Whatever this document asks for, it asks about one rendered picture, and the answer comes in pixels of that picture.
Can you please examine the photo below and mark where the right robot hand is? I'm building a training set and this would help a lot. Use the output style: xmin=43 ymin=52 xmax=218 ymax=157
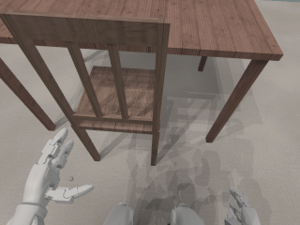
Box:
xmin=224 ymin=186 xmax=262 ymax=225

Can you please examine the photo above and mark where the robot thigh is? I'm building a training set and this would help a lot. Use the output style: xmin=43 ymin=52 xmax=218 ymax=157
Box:
xmin=103 ymin=205 xmax=134 ymax=225
xmin=171 ymin=206 xmax=204 ymax=225

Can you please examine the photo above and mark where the left robot thigh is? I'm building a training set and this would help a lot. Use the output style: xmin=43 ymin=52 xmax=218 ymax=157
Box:
xmin=103 ymin=205 xmax=134 ymax=225

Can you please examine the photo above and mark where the right robot thigh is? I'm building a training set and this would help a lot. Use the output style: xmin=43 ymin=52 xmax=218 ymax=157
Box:
xmin=171 ymin=206 xmax=204 ymax=225

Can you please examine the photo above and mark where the table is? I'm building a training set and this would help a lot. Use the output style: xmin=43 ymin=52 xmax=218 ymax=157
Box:
xmin=0 ymin=0 xmax=284 ymax=143

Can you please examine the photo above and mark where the chair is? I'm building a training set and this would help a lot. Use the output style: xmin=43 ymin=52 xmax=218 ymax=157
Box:
xmin=0 ymin=8 xmax=171 ymax=166

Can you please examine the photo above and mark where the left robot forearm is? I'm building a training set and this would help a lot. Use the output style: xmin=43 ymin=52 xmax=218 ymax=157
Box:
xmin=6 ymin=202 xmax=48 ymax=225

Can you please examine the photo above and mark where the left robot hand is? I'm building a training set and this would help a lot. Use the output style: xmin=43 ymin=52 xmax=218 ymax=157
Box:
xmin=22 ymin=127 xmax=94 ymax=207

